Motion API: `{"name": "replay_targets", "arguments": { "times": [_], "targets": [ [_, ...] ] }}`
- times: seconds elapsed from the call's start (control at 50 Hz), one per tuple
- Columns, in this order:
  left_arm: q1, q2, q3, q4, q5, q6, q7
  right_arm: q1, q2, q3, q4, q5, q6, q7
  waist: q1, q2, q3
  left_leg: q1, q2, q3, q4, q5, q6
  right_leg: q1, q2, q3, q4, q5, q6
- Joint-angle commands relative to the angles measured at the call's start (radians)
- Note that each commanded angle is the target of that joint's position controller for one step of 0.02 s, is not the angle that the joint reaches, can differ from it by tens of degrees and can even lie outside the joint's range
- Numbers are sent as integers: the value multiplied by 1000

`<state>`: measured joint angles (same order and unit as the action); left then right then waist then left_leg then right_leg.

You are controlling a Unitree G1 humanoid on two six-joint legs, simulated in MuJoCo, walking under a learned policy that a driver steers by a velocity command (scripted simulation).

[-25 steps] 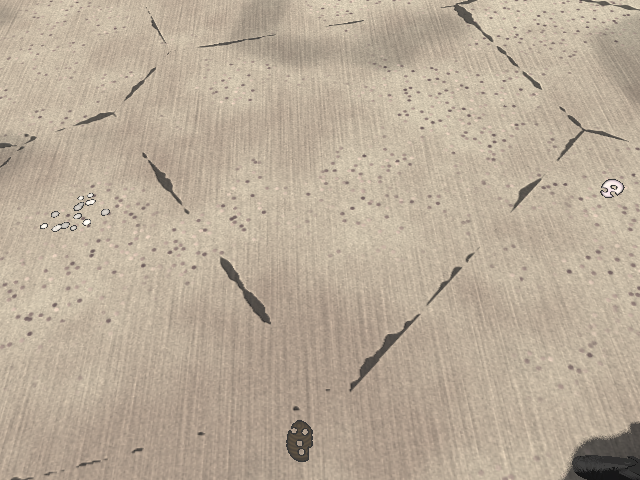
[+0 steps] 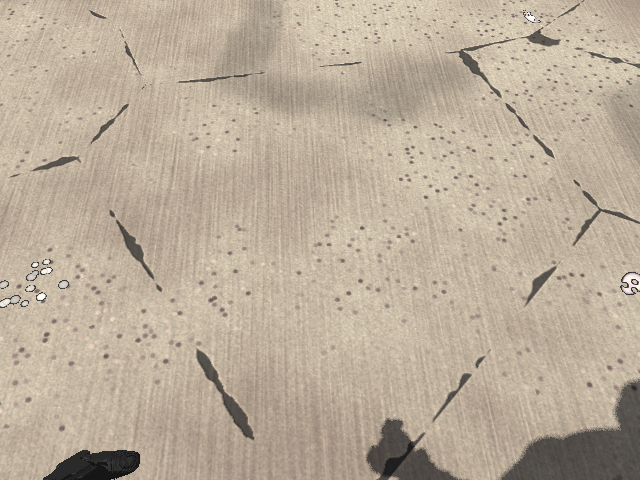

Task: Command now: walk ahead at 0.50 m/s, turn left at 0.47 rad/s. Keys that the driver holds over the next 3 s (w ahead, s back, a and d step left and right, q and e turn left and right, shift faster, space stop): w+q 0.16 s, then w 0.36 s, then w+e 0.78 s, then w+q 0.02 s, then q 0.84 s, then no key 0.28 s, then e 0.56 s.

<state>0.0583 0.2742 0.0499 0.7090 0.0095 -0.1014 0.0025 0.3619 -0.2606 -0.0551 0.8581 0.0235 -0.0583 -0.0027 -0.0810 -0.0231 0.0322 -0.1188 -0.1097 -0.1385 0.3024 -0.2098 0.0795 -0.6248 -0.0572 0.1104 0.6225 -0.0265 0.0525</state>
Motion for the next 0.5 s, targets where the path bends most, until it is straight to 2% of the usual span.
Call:
{"name": "replay_targets", "arguments": {
  "times": [0.02,0.06,0.1,0.12,0.14,0.16,0.18,0.2,0.22,0.24,0.26,0.28,0.32,0.36,0.4,0.44,0.5],
  "targets": [
    [-101,58,10,-92,-13,-17,-8,20,-170,-42,-59,9,-1,-14,7,108,-30,-109,203,-179,-52,216,118,177,78,-48,-103,109,6],
    [-115,84,18,-101,-18,-23,-13,35,-166,-42,-60,9,7,-19,16,115,-30,-44,227,-244,1,176,106,191,78,-22,-152,59,-8],
    [-67,112,29,-92,-19,-33,-14,18,-173,-48,-71,4,13,-23,55,136,-40,-14,241,-286,69,208,90,263,71,-21,-186,-9,-40],
    [15,136,41,-71,-14,-37,-8,3,-159,-43,-81,1,14,-21,100,133,-80,-31,206,-271,147,261,68,387,62,-32,-222,-11,-69],
    [151,177,55,-52,2,-40,-1,-17,-120,-29,-102,-9,10,-16,167,97,-196,-117,159,-219,343,237,38,618,-42,43,-181,-20,-125],
    [289,260,77,-35,15,-30,8,78,-53,-9,-122,-5,1,-15,173,-101,-356,-392,29,-81,669,-55,-31,980,-263,345,-176,-79,-251],
    [332,239,76,-1,-9,-16,-3,147,-69,0,-133,9,-6,-13,147,-307,-406,-593,41,-29,870,-401,-49,1045,-390,668,-264,-287,-339],
    [282,153,54,-14,-17,-13,-5,95,-152,-21,-115,17,-4,-13,160,-163,-254,-659,100,-50,951,-335,-54,915,-343,599,-304,-414,-305],
    [236,116,42,-15,-13,-8,-6,10,-165,-25,-126,9,0,-12,160,-76,-140,-656,130,-15,955,-249,-59,778,-290,449,-324,-373,-268],
    [192,99,33,-8,-6,-6,-12,-38,-150,-25,-140,-1,1,-11,139,-39,-63,-634,153,5,914,-197,-63,653,-244,351,-359,-275,-259],
    [165,80,25,-1,1,-7,-14,-58,-137,-28,-147,-8,2,-8,116,-53,-27,-605,178,8,865,-162,-63,574,-210,282,-386,-201,-254],
    [152,78,24,6,5,-8,-17,-52,-117,-25,-149,-5,5,-4,95,-76,-14,-562,191,17,829,-146,-63,515,-187,230,-412,-154,-252],
    [155,92,29,23,-6,-15,-21,-64,-83,-14,-158,-8,7,1,83,-84,-17,-537,202,45,745,-111,-71,478,-173,160,-451,-69,-271],
    [163,128,39,39,-13,-17,-19,-118,-67,-3,-179,-20,1,7,87,-63,-16,-531,218,67,624,-28,-79,470,-172,104,-474,7,-283],
    [173,151,44,52,-19,-11,-17,-183,-55,9,-193,-21,-7,17,105,-48,-15,-485,214,91,482,87,-79,454,-150,36,-482,51,-271],
    [204,170,47,70,-27,-4,-16,-249,-59,13,-208,-16,-13,24,129,-48,-9,-430,192,115,373,175,-81,447,-136,-6,-478,54,-255],
    [268,192,49,107,-39,7,-17,-331,-82,11,-240,-7,-15,32,150,-51,5,-411,174,121,288,191,-69,506,-169,0,-455,38,-239]
  ]
}}
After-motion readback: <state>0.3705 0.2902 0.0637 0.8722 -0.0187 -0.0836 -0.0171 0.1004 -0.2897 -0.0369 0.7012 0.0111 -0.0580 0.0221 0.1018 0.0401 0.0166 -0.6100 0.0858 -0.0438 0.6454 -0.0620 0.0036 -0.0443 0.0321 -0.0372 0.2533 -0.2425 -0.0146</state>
